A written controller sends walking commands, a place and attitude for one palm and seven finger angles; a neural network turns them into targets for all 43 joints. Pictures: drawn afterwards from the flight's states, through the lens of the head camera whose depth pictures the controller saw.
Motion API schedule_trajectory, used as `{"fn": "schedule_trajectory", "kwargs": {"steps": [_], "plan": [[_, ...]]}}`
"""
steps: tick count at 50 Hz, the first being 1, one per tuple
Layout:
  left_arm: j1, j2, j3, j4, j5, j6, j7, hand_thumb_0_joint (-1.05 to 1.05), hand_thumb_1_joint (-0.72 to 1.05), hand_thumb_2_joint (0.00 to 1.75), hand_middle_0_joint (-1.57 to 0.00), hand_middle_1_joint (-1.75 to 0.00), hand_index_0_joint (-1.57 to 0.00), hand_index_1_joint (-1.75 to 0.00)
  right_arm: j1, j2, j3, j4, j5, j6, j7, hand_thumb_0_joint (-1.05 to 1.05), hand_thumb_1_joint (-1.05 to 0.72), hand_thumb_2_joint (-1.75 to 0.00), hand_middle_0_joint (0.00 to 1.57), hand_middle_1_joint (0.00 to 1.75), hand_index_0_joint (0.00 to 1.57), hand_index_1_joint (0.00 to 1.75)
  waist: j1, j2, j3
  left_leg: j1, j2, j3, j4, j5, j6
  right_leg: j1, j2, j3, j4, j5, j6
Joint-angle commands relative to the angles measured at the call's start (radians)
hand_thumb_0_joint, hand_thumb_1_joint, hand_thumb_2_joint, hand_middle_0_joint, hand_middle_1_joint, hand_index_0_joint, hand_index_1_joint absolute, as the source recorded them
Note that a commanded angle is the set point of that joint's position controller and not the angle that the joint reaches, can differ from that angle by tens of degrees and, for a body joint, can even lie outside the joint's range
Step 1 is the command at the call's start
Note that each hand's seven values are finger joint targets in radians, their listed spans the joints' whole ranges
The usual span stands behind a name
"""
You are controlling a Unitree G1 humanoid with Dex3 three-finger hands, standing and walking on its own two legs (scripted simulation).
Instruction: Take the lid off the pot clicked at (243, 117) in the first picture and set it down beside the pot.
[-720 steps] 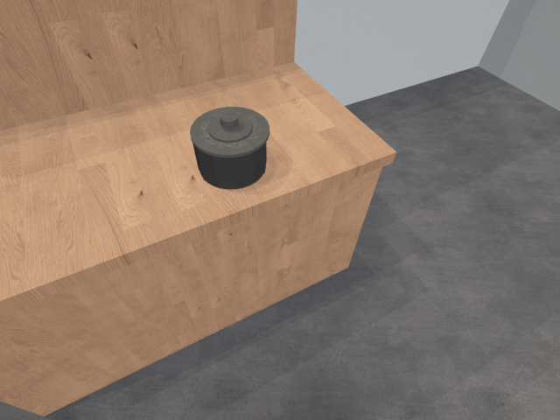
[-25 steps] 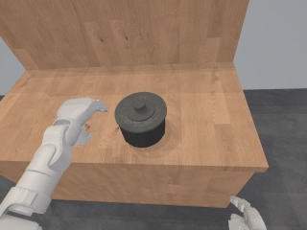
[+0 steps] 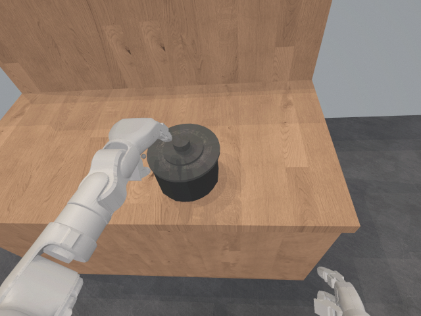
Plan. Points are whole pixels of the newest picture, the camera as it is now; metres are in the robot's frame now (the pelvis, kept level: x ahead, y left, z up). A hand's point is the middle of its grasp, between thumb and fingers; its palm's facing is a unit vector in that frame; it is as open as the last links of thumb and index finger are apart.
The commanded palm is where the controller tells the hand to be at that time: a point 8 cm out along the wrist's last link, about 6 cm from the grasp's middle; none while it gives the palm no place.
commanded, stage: move the open hand above the knob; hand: left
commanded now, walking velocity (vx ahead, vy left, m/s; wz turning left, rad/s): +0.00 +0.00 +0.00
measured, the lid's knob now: (181, 143) +0.49 +0.10 +0.02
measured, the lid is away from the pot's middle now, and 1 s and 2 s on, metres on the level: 0.00 0.00 0.00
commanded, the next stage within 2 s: lower the open fingers around the knob in 1.24 s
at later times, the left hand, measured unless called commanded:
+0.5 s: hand (172, 136) +0.45 +0.10 +0.09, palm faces -0.27 -0.02 -0.96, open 10.1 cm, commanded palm +0.45 +0.10 +0.15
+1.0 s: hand (173, 130) +0.47 +0.10 +0.08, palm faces -0.30 -0.03 -0.95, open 10.1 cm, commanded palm +0.46 +0.10 +0.15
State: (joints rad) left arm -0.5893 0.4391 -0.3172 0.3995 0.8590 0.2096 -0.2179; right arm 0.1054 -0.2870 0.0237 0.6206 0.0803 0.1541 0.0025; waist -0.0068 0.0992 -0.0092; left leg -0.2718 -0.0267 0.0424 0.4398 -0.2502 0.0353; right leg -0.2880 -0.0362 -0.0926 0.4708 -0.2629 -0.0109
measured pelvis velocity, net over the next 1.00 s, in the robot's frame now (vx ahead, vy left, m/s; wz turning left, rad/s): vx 0.00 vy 0.01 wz -0.04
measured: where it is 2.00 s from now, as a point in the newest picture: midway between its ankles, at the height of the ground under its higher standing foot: outside the picture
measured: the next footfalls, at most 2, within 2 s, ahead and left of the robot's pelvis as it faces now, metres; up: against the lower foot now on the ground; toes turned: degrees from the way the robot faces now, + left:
none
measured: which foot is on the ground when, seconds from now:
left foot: down 0.00-1.00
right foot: down 0.00-1.00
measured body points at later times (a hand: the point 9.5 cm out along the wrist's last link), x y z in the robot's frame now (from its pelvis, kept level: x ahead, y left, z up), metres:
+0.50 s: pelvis +0.00 +0.01 +0.00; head +0.04 -0.03 +0.44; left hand +0.46 +0.10 +0.14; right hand +0.11 -0.24 -0.15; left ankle -0.02 +0.10 -0.74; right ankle -0.02 -0.11 -0.74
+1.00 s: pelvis +0.00 +0.01 +0.00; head +0.05 -0.03 +0.44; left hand +0.48 +0.10 +0.14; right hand +0.08 -0.25 -0.15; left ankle -0.02 +0.10 -0.74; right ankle -0.02 -0.11 -0.74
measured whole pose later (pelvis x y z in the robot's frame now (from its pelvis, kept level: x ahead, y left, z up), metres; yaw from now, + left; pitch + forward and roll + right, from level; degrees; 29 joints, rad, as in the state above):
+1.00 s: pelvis +0.00 +0.01 +0.00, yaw -2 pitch +9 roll +0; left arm -0.99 0.27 -0.33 0.98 0.89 0.30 -0.13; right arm 0.21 -0.27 0.01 0.72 0.07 0.14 -0.02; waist -0.07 0.08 -0.07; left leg -0.36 -0.02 0.08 0.44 -0.25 0.04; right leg -0.39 -0.03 -0.05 0.48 -0.25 0.00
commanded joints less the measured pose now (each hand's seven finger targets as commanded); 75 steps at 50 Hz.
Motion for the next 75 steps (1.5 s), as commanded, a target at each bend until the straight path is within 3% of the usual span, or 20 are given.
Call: {"fn": "schedule_trajectory", "kwargs": {"steps": [1,5,7,9,15,20,23,26,32,36,41,48,50,54,57,59,64,66,70,75], "plan": [[-0.394,0.086,0.093,-0.074,-0.002,0.028,0.057,0.0,-0.25,1.33,-0.82,-0.08,-0.82,-0.08,-0.055,-0.084,-0.034,-0.123,0.004,-0.029,0.013,0.0,-0.9,-0.9,0.2,0.3,0.2,0.3,-0.016,-0.093,-0.387,0.151,-0.001,-0.056,0.007,0.384,0.018,0.126,0.018,0.047,0.003,0.401,-0.018],[-0.497,0.086,0.078,0.025,0.027,0.057,0.05,0.0,-0.25,1.33,-0.82,-0.08,-0.82,-0.08,-0.052,-0.1,-0.034,-0.109,0.008,-0.008,0.017,0.0,-0.9,-0.9,0.2,0.3,0.2,0.3,-0.031,-0.167,-0.336,0.074,-0.005,-0.046,0.002,0.296,0.018,0.11,0.017,0.048,-0.003,0.374,-0.018],[-0.626,0.18,0.129,-0.082,0.04,0.049,0.057,0.0,-0.25,1.33,-0.82,-0.08,-0.82,-0.08,-0.065,-0.098,-0.035,-0.123,0.003,-0.013,0.009,0.0,-0.9,-0.9,0.2,0.3,0.2,0.3,-0.022,-0.12,-0.448,0.116,-0.01,-0.05,0.009,0.332,0.029,0.172,0.011,0.067,0.012,0.417,-0.019],[-0.705,0.177,0.128,-0.164,0.036,0.033,0.062,0.0,-0.25,1.33,-0.82,-0.08,-0.82,-0.08,-0.058,-0.083,-0.039,-0.128,-0.005,-0.028,0.002,0.0,-0.9,-0.9,0.2,0.3,0.2,0.3,-0.025,-0.068,-0.547,0.19,-0.009,-0.064,0.027,0.435,0.036,0.19,0.009,0.071,0.028,0.48,-0.02],[-0.573,0.082,0.108,0.277,0.03,0.078,0.083,0.0,-0.25,1.33,-0.82,-0.08,-0.82,-0.08,0.012,-0.102,-0.03,-0.054,0.007,-0.014,0.001,0.0,-0.9,-0.9,0.2,0.3,0.2,0.3,-0.033,-0.203,-0.293,0.03,0.006,-0.039,-0.006,0.287,0.017,0.074,0.022,0.04,0.006,0.36,-0.017],[-0.848,0.001,0.003,-0.06,0.023,0.05,0.067,0.0,-0.25,1.33,-0.82,-0.08,-0.82,-0.08,-0.021,-0.074,-0.052,-0.105,-0.013,-0.033,0.01,0.0,-0.9,-0.9,0.2,0.3,0.2,0.3,-0.063,-0.062,-0.557,0.221,0.004,-0.075,0.048,0.494,0.036,0.103,0.014,0.063,0.027,0.466,-0.019],[-0.782,0.074,0.08,0.208,0.041,0.07,0.079,0.0,-0.25,1.33,-0.82,-0.08,-0.82,-0.08,0.043,-0.089,-0.043,-0.043,-0.009,-0.023,-0.007,0.0,-0.9,-0.9,0.2,0.3,0.2,0.3,-0.067,-0.16,-0.452,0.136,0.006,-0.062,0.025,0.385,0.032,0.086,0.027,0.053,0.015,0.419,-0.016],[-0.841,0.052,0.074,0.34,0.04,0.087,0.102,0.0,-0.25,1.33,-0.82,-0.08,-0.82,-0.08,0.053,-0.097,-0.035,-0.013,-0.007,-0.019,-0.022,0.0,-0.9,-0.9,0.2,0.3,0.2,0.3,-0.071,-0.197,-0.366,0.05,0.004,-0.037,-0.007,0.272,0.027,0.065,0.025,0.051,0.005,0.364,-0.015],[-0.833,0.041,0.086,0.264,0.047,0.069,0.104,0.0,-0.25,1.33,-0.82,-0.08,-0.82,-0.08,0.052,-0.085,-0.049,-0.043,-0.026,-0.038,-0.012,0.0,-0.9,-0.9,0.2,0.3,0.2,0.3,-0.05,-0.111,-0.543,0.156,0.009,-0.051,0.026,0.443,0.032,0.123,0.016,0.068,0.025,0.48,-0.018],[-0.817,-0.019,0.031,0.402,0.055,0.091,0.099,0.0,-0.25,1.33,-0.82,-0.08,-0.82,-0.08,0.059,-0.096,-0.041,-0.026,-0.012,-0.025,-0.015,0.0,-0.9,-0.9,0.2,0.3,0.2,0.3,-0.072,-0.178,-0.391,0.061,0.012,-0.032,0.002,0.324,0.028,0.06,0.023,0.056,0.007,0.409,-0.015],[-1.002,0.06,0.082,0.21,0.031,0.038,0.113,0.0,-0.25,1.33,-0.82,-0.08,-0.82,-0.08,0.064,-0.085,-0.049,-0.042,-0.019,-0.061,-0.034,0.0,-0.9,-0.9,0.2,0.3,0.2,0.3,-0.076,-0.109,-0.543,0.157,0.006,-0.051,0.01,0.365,0.04,0.111,0.016,0.076,0.01,0.438,-0.015],[-0.838,-0.013,0.043,0.467,0.048,0.102,0.12,0.0,-0.25,1.33,-0.82,-0.08,-0.82,-0.08,0.082,-0.101,-0.043,-0.005,-0.011,-0.045,-0.03,0.0,-0.9,-0.9,0.2,0.3,0.2,0.3,-0.077,-0.197,-0.371,0.039,0.01,-0.024,-0.012,0.264,0.03,0.05,0.024,0.059,-0.01,0.369,-0.012],[-0.939,-0.051,0.012,0.351,0.03,0.083,0.107,0.0,-0.25,1.33,-0.82,-0.08,-0.82,-0.08,0.064,-0.095,-0.049,-0.022,-0.012,-0.054,-0.029,0.0,-0.9,-0.9,0.2,0.3,0.2,0.3,-0.086,-0.141,-0.443,0.097,0.006,-0.031,0.005,0.313,0.035,0.054,0.018,0.066,-0.001,0.399,-0.016],[-0.955,0.065,0.09,0.237,0.042,0.031,0.099,0.0,-0.25,1.33,-0.82,-0.08,-0.82,-0.08,0.087,-0.087,-0.057,-0.025,-0.025,-0.074,-0.032,0.0,-0.9,-0.9,0.2,0.3,0.2,0.3,-0.075,-0.075,-0.598,0.231,0.011,-0.06,0.039,0.477,0.04,0.093,0.02,0.075,0.015,0.484,-0.015],[-0.815,0.077,0.115,0.414,0.055,0.062,0.108,0.0,-0.25,1.33,-0.82,-0.08,-0.82,-0.08,0.089,-0.096,-0.044,-0.007,-0.017,-0.052,-0.034,0.0,-0.9,-0.9,0.2,0.3,0.2,0.3,-0.062,-0.197,-0.437,0.075,0.009,-0.033,0.009,0.368,0.037,0.105,0.022,0.066,0.0,0.472,-0.013],[-0.799,-0.017,0.039,0.494,0.051,0.097,0.112,0.0,-0.25,1.33,-0.82,-0.08,-0.82,-0.08,0.076,-0.102,-0.038,-0.001,-0.006,-0.043,-0.033,0.0,-0.9,-0.9,0.2,0.3,0.2,0.3,-0.078,-0.228,-0.329,0.016,0.012,-0.021,-0.009,0.279,0.029,0.039,0.025,0.056,-0.011,0.398,-0.011],[-0.958,0.021,0.056,0.245,0.031,0.052,0.098,0.0,-0.25,1.33,-0.82,-0.08,-0.82,-0.08,0.06,-0.088,-0.049,-0.042,-0.018,-0.065,-0.032,0.0,-0.9,-0.9,0.2,0.3,0.2,0.3,-0.074,-0.081,-0.561,0.179,0.004,-0.045,0.025,0.426,0.04,0.105,0.014,0.077,0.015,0.487,-0.016],[-0.949,0.041,0.065,0.244,0.046,0.038,0.091,0.0,-0.25,1.33,-0.82,-0.08,-0.82,-0.08,0.077,-0.087,-0.054,-0.033,-0.02,-0.064,-0.033,0.0,-0.9,-0.9,0.2,0.3,0.2,0.3,-0.08,-0.095,-0.564,0.199,0.013,-0.056,0.036,0.468,0.041,0.086,0.019,0.072,0.011,0.489,-0.014],[-0.798,0.031,0.087,0.472,0.054,0.075,0.103,0.0,-0.25,1.33,-0.82,-0.08,-0.82,-0.08,0.091,-0.102,-0.045,-0.004,-0.013,-0.046,-0.033,0.0,-0.9,-0.9,0.2,0.3,0.2,0.3,-0.074,-0.205,-0.392,0.062,0.013,-0.033,0.014,0.357,0.033,0.054,0.027,0.059,-0.003,0.431,-0.017],[-0.901,-0.061,0.015,0.316,0.019,0.046,0.092,0.0,-0.25,1.33,-0.82,-0.08,-0.82,-0.08,0.066,-0.093,-0.055,-0.03,-0.018,-0.051,-0.027,0.0,-0.9,-0.9,0.2,0.3,0.2,0.3,-0.087,-0.135,-0.485,0.142,0.011,-0.044,0.035,0.398,0.038,0.037,0.021,0.063,0.007,0.435,-0.017]]}}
